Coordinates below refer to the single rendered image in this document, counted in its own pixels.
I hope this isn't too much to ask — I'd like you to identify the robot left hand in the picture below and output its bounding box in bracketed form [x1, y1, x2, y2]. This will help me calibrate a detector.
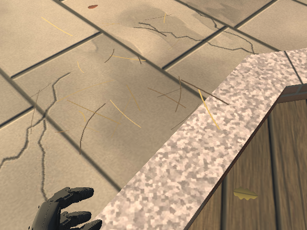
[28, 187, 103, 230]

